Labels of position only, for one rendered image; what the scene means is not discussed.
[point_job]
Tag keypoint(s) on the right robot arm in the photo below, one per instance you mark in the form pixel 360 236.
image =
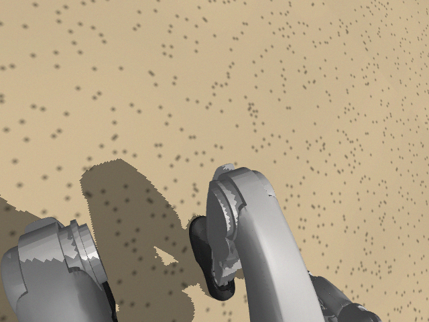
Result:
pixel 355 312

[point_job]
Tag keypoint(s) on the right robot foot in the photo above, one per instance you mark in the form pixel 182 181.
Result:
pixel 202 254

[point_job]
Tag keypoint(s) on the right robot hand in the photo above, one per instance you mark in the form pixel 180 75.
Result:
pixel 331 299

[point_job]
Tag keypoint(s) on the left robot foot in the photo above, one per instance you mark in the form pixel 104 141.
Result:
pixel 111 300

